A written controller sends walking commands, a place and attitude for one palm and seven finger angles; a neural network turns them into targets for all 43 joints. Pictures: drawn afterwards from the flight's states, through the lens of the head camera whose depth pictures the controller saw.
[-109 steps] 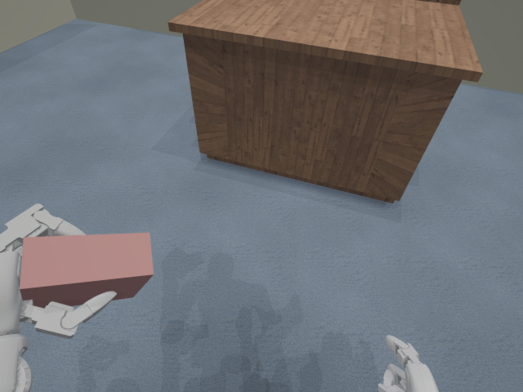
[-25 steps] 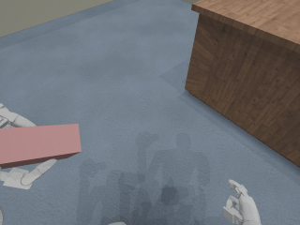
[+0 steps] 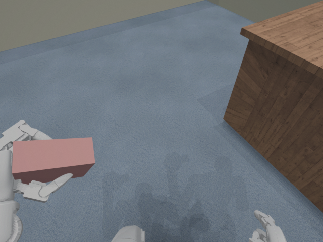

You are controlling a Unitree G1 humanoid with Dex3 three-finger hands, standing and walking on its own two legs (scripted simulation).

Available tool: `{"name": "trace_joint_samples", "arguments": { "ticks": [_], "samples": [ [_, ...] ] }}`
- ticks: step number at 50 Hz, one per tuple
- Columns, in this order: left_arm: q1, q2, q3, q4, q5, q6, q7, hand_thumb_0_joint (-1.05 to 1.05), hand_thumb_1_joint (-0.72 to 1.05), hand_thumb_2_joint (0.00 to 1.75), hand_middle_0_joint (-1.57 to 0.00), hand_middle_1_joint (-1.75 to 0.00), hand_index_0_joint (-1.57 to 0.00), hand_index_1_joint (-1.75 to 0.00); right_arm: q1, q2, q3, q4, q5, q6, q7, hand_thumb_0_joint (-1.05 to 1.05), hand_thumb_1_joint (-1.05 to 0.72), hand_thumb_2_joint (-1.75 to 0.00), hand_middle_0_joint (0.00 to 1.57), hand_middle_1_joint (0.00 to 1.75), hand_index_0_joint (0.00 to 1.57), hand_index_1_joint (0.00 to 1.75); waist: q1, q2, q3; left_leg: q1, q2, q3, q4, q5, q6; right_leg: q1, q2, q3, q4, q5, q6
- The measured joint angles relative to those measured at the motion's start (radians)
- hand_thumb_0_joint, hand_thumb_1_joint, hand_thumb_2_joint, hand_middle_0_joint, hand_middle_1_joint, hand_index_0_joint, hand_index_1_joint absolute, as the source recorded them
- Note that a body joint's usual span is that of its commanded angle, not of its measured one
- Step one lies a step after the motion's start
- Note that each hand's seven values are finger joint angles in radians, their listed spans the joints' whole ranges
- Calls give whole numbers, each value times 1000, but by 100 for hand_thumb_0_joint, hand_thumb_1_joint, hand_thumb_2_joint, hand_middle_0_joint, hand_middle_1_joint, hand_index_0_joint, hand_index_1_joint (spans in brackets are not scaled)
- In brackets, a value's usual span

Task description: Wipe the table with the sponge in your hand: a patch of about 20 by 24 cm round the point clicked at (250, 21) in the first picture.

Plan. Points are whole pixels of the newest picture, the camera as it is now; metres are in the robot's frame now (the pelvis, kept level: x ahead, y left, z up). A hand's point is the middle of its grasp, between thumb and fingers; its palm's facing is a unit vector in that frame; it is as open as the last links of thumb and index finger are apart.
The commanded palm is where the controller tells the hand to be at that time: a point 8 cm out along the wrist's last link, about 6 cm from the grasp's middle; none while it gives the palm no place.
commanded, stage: walk to a spot facing it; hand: left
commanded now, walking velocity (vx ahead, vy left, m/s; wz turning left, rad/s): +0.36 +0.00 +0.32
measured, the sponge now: (65, 160) +0.23 +0.20 +0.15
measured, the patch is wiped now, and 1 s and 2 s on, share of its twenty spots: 0.00 0.00 0.00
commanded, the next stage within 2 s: turn to face it in 1.70 s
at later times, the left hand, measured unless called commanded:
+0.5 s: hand (49, 113) +0.31 +0.25 +0.19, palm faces +0.46 -0.75 -0.47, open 9.5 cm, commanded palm +0.27 +0.29 +0.18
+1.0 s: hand (52, 85) +0.40 +0.28 +0.19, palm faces +0.61 -0.67 -0.42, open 9.5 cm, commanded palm +0.35 +0.31 +0.18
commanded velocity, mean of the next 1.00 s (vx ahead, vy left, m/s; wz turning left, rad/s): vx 0.37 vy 0.00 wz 0.28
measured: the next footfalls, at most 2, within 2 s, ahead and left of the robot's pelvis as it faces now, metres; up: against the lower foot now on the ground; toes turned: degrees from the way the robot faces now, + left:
left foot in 0.16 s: +0.15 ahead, +0.13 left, +0.00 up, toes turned +11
right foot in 0.56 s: +0.27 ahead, -0.12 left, +0.00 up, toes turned -4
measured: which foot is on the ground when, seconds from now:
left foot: up 0.00-0.14, down 0.16-0.56, up 0.58-0.98, down 1.00-1.00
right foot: down 0.00-0.16, up 0.18-0.54, down 0.56-1.00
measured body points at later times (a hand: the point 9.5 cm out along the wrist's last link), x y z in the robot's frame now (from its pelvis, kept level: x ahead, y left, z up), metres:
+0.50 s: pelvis +0.13 +0.00 +0.01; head +0.15 -0.01 +0.46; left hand +0.28 +0.29 +0.22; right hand +0.30 -0.17 -0.10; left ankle +0.11 +0.12 -0.73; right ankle +0.22 -0.13 -0.70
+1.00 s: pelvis +0.26 +0.00 +0.00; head +0.28 +0.02 +0.45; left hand +0.36 +0.32 +0.21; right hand +0.48 -0.23 -0.07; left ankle +0.30 +0.14 -0.73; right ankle +0.23 -0.12 -0.73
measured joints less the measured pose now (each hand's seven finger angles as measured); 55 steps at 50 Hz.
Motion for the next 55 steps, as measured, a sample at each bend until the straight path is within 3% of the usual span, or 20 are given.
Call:
{"name": "trace_joint_samples", "arguments": {
  "ticks": [3, 7, 9, 12, 15, 20, 26, 28, 29, 31, 33, 36, 40, 46, 50, 51, 53, 55],
  "samples": [
    [31, 42, 7, -80, -5, -5, 6, 0, -43, 98, -81, -134, -81, -134, 3, 3, -11, -53, -1, -5, 3, 2, -91, -90, 20, 30, 20, 30, -17, -46, 5, 40, 17, 40, -231, 26, 6, 41, -5, -22, -45, -2, 5],
    [72, 80, 38, -210, -18, -30, 32, 0, -43, 98, -81, -134, -81, -134, 21, 3, -23, -118, -6, -13, 1, 1, -91, -90, 20, 30, 20, 30, -16, -80, -4, 138, 7, 75, -508, 91, 9, 58, -8, -34, -13, -53, 27],
    [73, 93, 64, -240, -25, -44, 46, 0, -43, 98, -81, -134, -81, -134, 16, 10, -30, -141, -3, -14, -5, 1, -91, -90, 20, 30, 20, 30, -14, -95, -2, 161, -9, 84, -530, 202, 30, 21, -26, 0, 126, -119, 26],
    [20, 102, 75, -170, -15, -57, 43, 0, -43, 99, -81, -134, -81, -134, -6, 58, -21, -126, 0, -16, 0, 1, -91, -90, 20, 30, 20, 30, -17, -84, -6, 168, -6, 71, -475, 125, 48, -101, 36, 105, 468, -242, 11],
    [-12, 100, 75, -107, -15, -30, 29, 0, -43, 99, -81, -134, -81, -134, -6, 110, 14, -105, 8, -21, 19, 1, -91, -90, 20, 29, 20, 30, -25, -57, -24, 196, 0, 43, -529, 128, 40, -209, 70, 119, 597, -219, 17],
    [55, 63, 52, -134, -28, -17, 14, 0, -43, 99, -81, -134, -81, -134, 30, 165, 63, -90, 6, -43, 37, 1, -91, -90, 20, 30, 20, 30, -14, -19, -31, 263, 2, 25, -633, 153, 26, -282, 54, 106, 412, -91, 30],
    [98, 71, 34, -107, -24, -21, 1, 0, -43, 99, -81, -134, -81, -134, 67, 168, 82, -50, -6, -49, 23, 1, -90, -89, 21, 30, 21, 30, 16, 22, -34, 320, 5, -6, -643, 115, -9, -169, 70, 59, 78, -14, 38],
    [80, 88, 45, -79, -19, -12, 4, 0, -43, 99, -81, -134, -81, -134, 72, 157, 80, -45, -4, -41, 15, 1, -90, -89, 21, 30, 21, 30, 21, 25, -39, 300, 6, -21, -556, 53, -10, -98, 85, 42, -34, 22, 15],
    [57, 85, 44, -62, -13, -7, 5, 0, -43, 99, -81, -134, -81, -134, 63, 143, 74, -37, -3, -35, 12, 1, -90, -89, 21, 30, 21, 30, 22, 33, -37, 264, 10, -27, -453, 3, 4, -102, 87, 35, -20, 82, -19],
    [0, 56, 22, -20, -9, 8, 3, 0, -43, 99, -81, -134, -81, -134, 33, 104, 57, -2, -5, -19, 6, 1, -90, -89, 21, 30, 21, 30, 16, 46, -23, 168, -11, -63, -185, -56, 15, -100, 77, 11, 42, 55, -58],
    [-27, 25, 3, 9, -11, 13, -1, 0, -43, 99, -81, -134, -81, -134, 13, 66, 39, 19, -5, -8, 6, 1, -91, -89, 21, 30, 21, 30, 13, 43, -17, 87, -29, -61, 7, -31, 10, -73, 66, 0, 39, 20, -64],
    [10, 10, -1, 5, -14, 4, -6, 0, -43, 99, -81, -134, -81, -134, -6, 24, 16, 9, -3, 8, 6, 1, -91, -89, 21, 30, 20, 30, -9, 26, -16, -5, -18, -40, 119, 39, -7, -31, 63, -9, -19, 27, -58],
    [71, 48, 4, -53, -16, -9, -8, 0, -43, 99, -81, -134, -81, -134, 2, -4, -13, -37, -1, 12, 4, 1, -91, -90, 20, 30, 20, 30, -36, -15, -9, -49, 16, -9, -13, 100, -15, 28, 53, -36, -100, 38, -55],
    [118, 96, 50, -169, -29, -25, 23, 0, -43, 99, -81, -134, -81, -134, 44, -13, -37, -96, -3, 8, -1, 1, -91, -90, 20, 30, 20, 30, -17, -62, 1, 34, 35, 54, -383, 96, 0, 78, 33, -60, -114, -4, -30],
    [106, 88, 66, -209, -34, -23, 48, 0, -43, 99, -81, -134, -81, -134, 66, -1, -29, -119, -4, 5, -9, 1, -91, -90, 20, 30, 20, 30, 5, -72, -15, 158, 2, 98, -573, 141, 16, 75, 3, -57, 6, -101, 5],
    [89, 86, 71, -207, -34, -27, 54, 0, -44, 99, -81, -134, -81, -134, 61, 6, -28, -125, -4, 2, -12, 1, -91, -90, 20, 30, 20, 30, 3, -73, -15, 165, -4, 98, -578, 219, 29, 49, -11, -40, 93, -139, 6],
    [25, 83, 67, -159, -25, -32, 58, 0, -44, 99, -81, -134, -81, -134, 25, 47, -23, -110, -3, -3, -13, 1, -91, -90, 20, 30, 20, 30, -4, -81, 8, 158, -14, 93, -492, 179, 44, -35, 5, 67, 344, -228, 3],
    [-27, 86, 58, -96, -18, -25, 44, 0, -44, 99, -81, -134, -81, -134, 0, 92, 5, -92, -1, -7, -1, 1, -91, -90, 20, 29, 20, 30, -16, -75, 10, 168, -17, 72, -484, 134, 46, -126, 41, 123, 532, -241, 5]
  ]
}}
